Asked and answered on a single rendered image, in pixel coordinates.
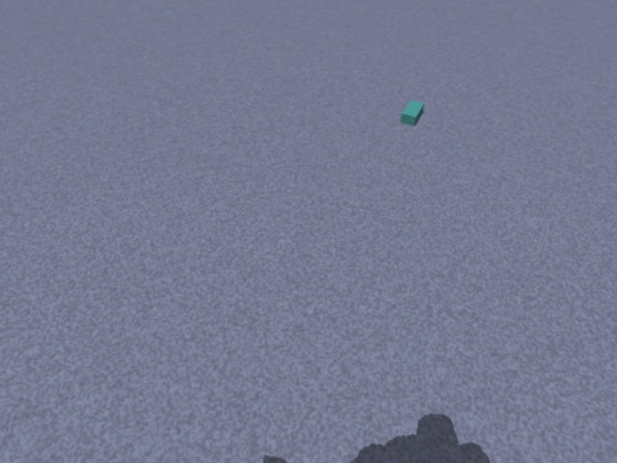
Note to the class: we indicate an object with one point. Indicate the carton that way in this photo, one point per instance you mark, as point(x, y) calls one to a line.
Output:
point(412, 112)

